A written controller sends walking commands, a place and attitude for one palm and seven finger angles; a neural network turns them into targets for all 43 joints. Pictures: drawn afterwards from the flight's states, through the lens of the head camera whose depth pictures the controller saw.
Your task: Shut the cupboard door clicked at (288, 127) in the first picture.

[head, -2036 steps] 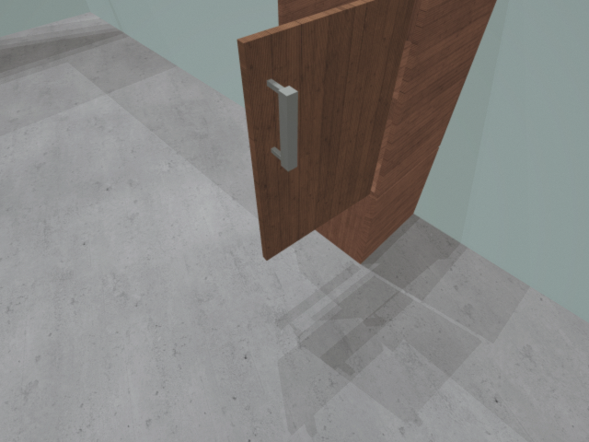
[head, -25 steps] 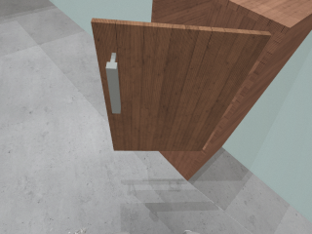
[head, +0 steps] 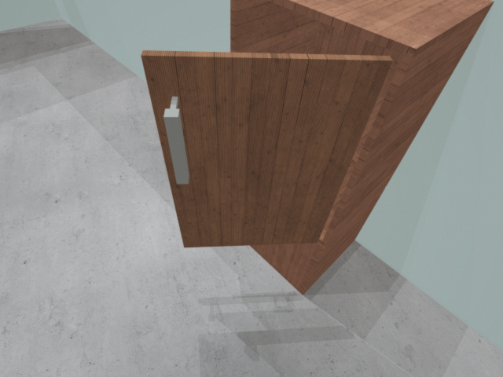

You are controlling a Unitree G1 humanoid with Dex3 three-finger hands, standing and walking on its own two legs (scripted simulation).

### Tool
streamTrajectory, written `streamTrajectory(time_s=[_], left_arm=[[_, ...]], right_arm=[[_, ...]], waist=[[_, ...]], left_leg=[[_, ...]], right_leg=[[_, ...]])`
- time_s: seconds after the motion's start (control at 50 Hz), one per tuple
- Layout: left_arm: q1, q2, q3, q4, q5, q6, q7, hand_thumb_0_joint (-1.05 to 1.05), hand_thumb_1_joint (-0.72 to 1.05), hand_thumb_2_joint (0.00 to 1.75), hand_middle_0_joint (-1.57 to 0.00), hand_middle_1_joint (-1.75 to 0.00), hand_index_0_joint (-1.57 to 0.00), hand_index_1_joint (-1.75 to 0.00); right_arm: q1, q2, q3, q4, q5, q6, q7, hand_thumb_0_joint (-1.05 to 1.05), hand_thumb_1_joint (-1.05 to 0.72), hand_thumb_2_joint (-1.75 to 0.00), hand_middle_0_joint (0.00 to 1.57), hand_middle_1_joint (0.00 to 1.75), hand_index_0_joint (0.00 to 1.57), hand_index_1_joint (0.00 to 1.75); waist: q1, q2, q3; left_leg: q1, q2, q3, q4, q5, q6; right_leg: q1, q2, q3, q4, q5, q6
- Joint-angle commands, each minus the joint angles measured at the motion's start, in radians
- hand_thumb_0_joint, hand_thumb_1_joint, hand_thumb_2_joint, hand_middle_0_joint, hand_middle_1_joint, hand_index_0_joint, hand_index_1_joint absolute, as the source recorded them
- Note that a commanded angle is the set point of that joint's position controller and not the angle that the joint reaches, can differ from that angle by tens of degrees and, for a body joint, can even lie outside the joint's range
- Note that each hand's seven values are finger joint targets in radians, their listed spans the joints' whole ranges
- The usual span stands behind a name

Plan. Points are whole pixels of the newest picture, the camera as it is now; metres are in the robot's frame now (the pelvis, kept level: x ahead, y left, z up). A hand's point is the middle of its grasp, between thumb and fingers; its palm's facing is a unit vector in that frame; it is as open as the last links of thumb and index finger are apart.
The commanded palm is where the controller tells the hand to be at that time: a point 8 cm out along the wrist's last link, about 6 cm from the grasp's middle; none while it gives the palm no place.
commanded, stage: come to a stop and stand still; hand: left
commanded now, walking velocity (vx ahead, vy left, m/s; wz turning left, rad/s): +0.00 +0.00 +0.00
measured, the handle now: (179, 142) +0.50 +0.17 +0.09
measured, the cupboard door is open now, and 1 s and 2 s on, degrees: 50 50 50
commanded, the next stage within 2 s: look again from close up in 1.12 s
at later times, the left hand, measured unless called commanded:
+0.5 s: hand out of the picture -0.02 +0.12 -0.18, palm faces +0.05 -0.99 -0.12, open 7.3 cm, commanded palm none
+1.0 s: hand out of the picture +0.01 +0.14 -0.18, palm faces +0.04 -0.99 -0.15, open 7.4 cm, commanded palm none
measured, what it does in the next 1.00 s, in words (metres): stands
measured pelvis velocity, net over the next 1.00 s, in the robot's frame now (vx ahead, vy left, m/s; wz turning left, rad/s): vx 0.03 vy -0.02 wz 0.01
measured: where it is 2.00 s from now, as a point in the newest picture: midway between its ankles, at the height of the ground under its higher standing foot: outside the picture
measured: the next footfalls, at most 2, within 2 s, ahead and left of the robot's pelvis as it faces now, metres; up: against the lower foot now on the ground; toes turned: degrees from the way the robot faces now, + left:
none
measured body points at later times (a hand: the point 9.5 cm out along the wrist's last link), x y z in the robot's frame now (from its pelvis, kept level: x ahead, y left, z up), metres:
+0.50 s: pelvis +0.00 -0.03 +0.00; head +0.02 -0.01 +0.45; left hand -0.02 +0.17 -0.17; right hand -0.04 -0.23 -0.16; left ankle +0.06 +0.08 -0.74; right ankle -0.04 -0.14 -0.74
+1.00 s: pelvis +0.03 -0.02 +0.00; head +0.05 -0.01 +0.45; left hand +0.01 +0.19 -0.17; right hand +0.04 -0.25 -0.15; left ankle +0.06 +0.08 -0.74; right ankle -0.04 -0.14 -0.74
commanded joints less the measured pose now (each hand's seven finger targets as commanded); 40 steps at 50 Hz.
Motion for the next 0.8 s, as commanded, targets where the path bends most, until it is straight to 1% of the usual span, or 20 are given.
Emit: streamTrajectory(time_s=[0.0, 0.02, 0.04, 0.06, 0.08, 0.14, 0.2, 0.26, 0.34, 0.36, 0.44, 0.46, 0.48, 0.54, 0.56, 0.6, 0.66, 0.74, 0.76, 0.78], left_arm=[[0.065, 0.098, -0.003, 0.004, 0.000, -0.032, 0.011, 0.00, 0.90, 0.90, -0.20, -0.30, -0.20, -0.30], [0.042, 0.084, -0.009, 0.003, -0.003, -0.039, 0.012, 0.00, 0.90, 0.90, -0.20, -0.30, -0.20, -0.30], [0.026, 0.075, -0.013, 0.002, -0.005, -0.041, 0.013, 0.00, 0.90, 0.90, -0.20, -0.30, -0.20, -0.30], [0.019, 0.073, -0.016, 0.000, -0.006, -0.043, 0.014, 0.00, 0.90, 0.90, -0.20, -0.30, -0.20, -0.30], [0.022, 0.057, -0.018, 0.001, -0.007, -0.044, 0.015, 0.00, 0.90, 0.90, -0.20, -0.30, -0.20, -0.30], [0.049, 0.044, -0.016, 0.012, -0.011, -0.038, 0.016, 0.00, 0.90, 0.90, -0.20, -0.30, -0.20, -0.30], [0.086, 0.027, -0.017, 0.026, -0.013, -0.036, 0.018, 0.00, 0.90, 0.90, -0.20, -0.30, -0.20, -0.30], [0.110, 0.013, -0.017, 0.038, -0.012, -0.038, 0.019, 0.00, 0.90, 0.90, -0.20, -0.30, -0.20, -0.30], [0.126, -0.004, -0.017, 0.045, -0.013, -0.042, 0.021, 0.00, 0.90, 0.90, -0.20, -0.30, -0.20, -0.30], [0.130, -0.007, -0.017, 0.044, -0.011, -0.043, 0.022, 0.00, 0.90, 0.90, -0.20, -0.30, -0.20, -0.30], [0.136, -0.015, -0.018, 0.049, -0.011, -0.047, 0.024, 0.00, 0.90, 0.90, -0.20, -0.30, -0.20, -0.30], [0.143, -0.018, -0.018, 0.049, -0.009, -0.046, 0.025, 0.00, 0.90, 0.90, -0.20, -0.30, -0.20, -0.30], [0.146, -0.018, -0.019, 0.050, -0.010, -0.047, 0.025, 0.00, 0.90, 0.90, -0.20, -0.30, -0.20, -0.30], [0.147, -0.018, -0.019, 0.053, -0.009, -0.048, 0.026, 0.00, 0.90, 0.90, -0.20, -0.30, -0.20, -0.30], [0.148, -0.017, -0.020, 0.053, -0.008, -0.049, 0.026, 0.00, 0.90, 0.90, -0.20, -0.30, -0.20, -0.30], [0.147, -0.017, -0.020, 0.052, -0.008, -0.048, 0.026, 0.00, 0.90, 0.90, -0.20, -0.30, -0.20, -0.30], [0.148, -0.013, -0.022, 0.053, -0.006, -0.049, 0.026, 0.00, 0.90, 0.90, -0.20, -0.30, -0.20, -0.30], [0.141, -0.004, -0.022, 0.053, -0.007, -0.049, 0.026, 0.00, 0.90, 0.90, -0.20, -0.30, -0.20, -0.30], [0.144, 0.000, -0.023, 0.052, -0.006, -0.049, 0.026, 0.00, 0.90, 0.90, -0.20, -0.30, -0.20, -0.30], [0.136, 0.002, -0.022, 0.051, -0.006, -0.049, 0.026, 0.00, 0.90, 0.90, -0.20, -0.30, -0.20, -0.30]], right_arm=[[0.038, -0.064, -0.007, -0.019, 0.002, -0.013, 0.008, 0.00, -0.90, -0.90, 0.20, 0.30, 0.20, 0.30], [0.058, -0.065, -0.005, -0.009, 0.001, -0.011, 0.009, 0.00, -0.90, -0.90, 0.20, 0.30, 0.20, 0.30], [0.076, -0.063, -0.003, 0.002, 0.001, -0.012, 0.009, 0.00, -0.90, -0.90, 0.20, 0.30, 0.20, 0.30], [0.093, -0.058, 0.000, 0.011, 0.002, -0.013, 0.011, 0.00, -0.90, -0.90, 0.20, 0.30, 0.20, 0.30], [0.105, -0.057, 0.002, 0.024, 0.000, -0.016, 0.009, 0.00, -0.90, -0.90, 0.20, 0.30, 0.20, 0.30], [0.123, -0.053, 0.007, 0.043, -0.001, -0.017, 0.003, 0.00, -0.90, -0.90, 0.20, 0.30, 0.20, 0.30], [0.124, -0.041, 0.010, 0.046, -0.001, -0.020, -0.003, 0.00, -0.90, -0.90, 0.20, 0.30, 0.20, 0.30], [0.136, -0.034, 0.010, 0.050, 0.002, -0.023, -0.007, 0.00, -0.90, -0.90, 0.20, 0.30, 0.20, 0.30], [0.139, -0.024, 0.009, 0.051, 0.002, -0.028, -0.010, 0.00, -0.90, -0.90, 0.20, 0.30, 0.20, 0.30], [0.138, -0.022, 0.009, 0.053, 0.004, -0.028, -0.011, 0.00, -0.90, -0.90, 0.20, 0.30, 0.20, 0.30], [0.133, -0.023, 0.009, 0.050, 0.005, -0.032, -0.013, 0.00, -0.90, -0.90, 0.20, 0.30, 0.20, 0.30], [0.124, -0.021, 0.009, 0.050, 0.006, -0.032, -0.013, 0.00, -0.90, -0.90, 0.20, 0.30, 0.20, 0.30], [0.119, -0.024, 0.009, 0.048, 0.006, -0.034, -0.013, 0.00, -0.90, -0.90, 0.20, 0.30, 0.20, 0.30], [0.104, -0.029, 0.008, 0.044, 0.006, -0.036, -0.013, 0.00, -0.90, -0.90, 0.20, 0.30, 0.20, 0.30], [0.100, -0.029, 0.009, 0.041, 0.008, -0.036, -0.014, 0.00, -0.90, -0.90, 0.20, 0.30, 0.20, 0.30], [0.088, -0.034, 0.009, 0.039, 0.007, -0.036, -0.014, 0.00, -0.90, -0.90, 0.20, 0.30, 0.20, 0.30], [0.073, -0.040, 0.011, 0.039, 0.008, -0.037, -0.014, 0.00, -0.90, -0.90, 0.20, 0.30, 0.20, 0.30], [0.057, -0.056, 0.013, 0.033, 0.007, -0.039, -0.014, 0.00, -0.90, -0.90, 0.20, 0.30, 0.20, 0.30], [0.050, -0.056, 0.013, 0.031, 0.008, -0.039, -0.013, 0.00, -0.90, -0.90, 0.20, 0.30, 0.20, 0.30], [0.051, -0.058, 0.014, 0.030, 0.007, -0.040, -0.013, 0.00, -0.90, -0.90, 0.20, 0.30, 0.20, 0.30]], waist=[[-0.018, -0.067, 0.054], [-0.029, -0.155, 0.076], [-0.034, -0.174, 0.096], [-0.039, -0.164, 0.107], [-0.040, -0.112, 0.109], [-0.029, 0.004, 0.116], [-0.011, 0.044, 0.128], [-0.004, 0.034, 0.111], [-0.004, 0.036, 0.073], [-0.003, 0.021, 0.083], [-0.006, 0.028, 0.069], [-0.001, 0.028, 0.074], [-0.003, 0.041, 0.066], [-0.002, 0.032, 0.058], [-0.001, 0.017, 0.062], [-0.002, 0.037, 0.060], [0.000, 0.019, 0.063], [0.000, 0.041, 0.052], [0.003, 0.037, 0.057], [0.000, 0.041, 0.054]], left_leg=[[0.082, 0.062, -0.111, -0.056, -0.169, -0.060], [0.121, 0.065, -0.097, -0.012, -0.118, -0.056], [0.134, 0.066, -0.096, 0.006, -0.086, -0.053], [0.137, 0.076, -0.096, -0.002, -0.069, -0.051], [0.138, 0.081, -0.101, -0.008, -0.056, -0.052], [0.100, 0.092, -0.118, -0.039, -0.102, -0.053], [0.056, 0.099, -0.133, -0.069, -0.123, -0.049], [0.056, 0.106, -0.138, -0.076, -0.120, -0.044], [0.080, 0.109, -0.142, -0.067, -0.081, -0.042], [0.079, 0.113, -0.139, -0.064, -0.074, -0.039], [0.091, 0.118, -0.141, -0.057, -0.028, -0.037], [0.098, 0.123, -0.138, -0.058, -0.021, -0.034], [0.103, 0.123, -0.140, -0.055, -0.004, -0.033], [0.111, 0.126, -0.140, -0.054, 0.010, -0.032], [0.114, 0.129, -0.139, -0.051, 0.024, -0.030], [0.114, 0.128, -0.143, -0.053, 0.031, -0.030], [0.129, 0.129, -0.142, -0.053, 0.049, -0.029], [0.138, 0.129, -0.145, -0.056, 0.071, -0.030], [0.141, 0.129, -0.141, -0.055, 0.075, -0.029], [0.137, 0.129, -0.143, -0.058, 0.082, -0.030]], right_leg=[[-0.188, -0.108, 0.131, -0.189, -0.185, -0.065], [-0.243, -0.120, 0.140, -0.226, -0.219, -0.065], [-0.272, -0.123, 0.141, -0.237, -0.220, -0.065], [-0.273, -0.113, 0.126, -0.231, -0.203, -0.062], [-0.270, -0.104, 0.121, -0.211, -0.183, -0.059], [-0.241, -0.075, 0.107, -0.171, -0.186, -0.051], [-0.196, -0.061, 0.093, -0.147, -0.135, -0.045], [-0.161, -0.052, 0.081, -0.138, -0.101, -0.042], [-0.141, -0.054, 0.079, -0.123, -0.046, -0.042], [-0.139, -0.050, 0.074, -0.127, -0.039, -0.041], [-0.121, -0.050, 0.073, -0.115, 0.015, -0.038], [-0.122, -0.048, 0.071, -0.118, 0.023, -0.038], [-0.117, -0.050, 0.071, -0.112, 0.047, -0.036], [-0.106, -0.051, 0.067, -0.110, 0.067, -0.033], [-0.102, -0.047, 0.065, -0.112, 0.077, -0.032], [-0.097, -0.052, 0.065, -0.111, 0.084, -0.031], [-0.092, -0.052, 0.064, -0.117, 0.099, -0.030], [-0.075, -0.057, 0.061, -0.117, 0.116, -0.026], [-0.073, -0.056, 0.059, -0.121, 0.120, -0.026], [-0.065, -0.058, 0.061, -0.118, 0.127, -0.027]])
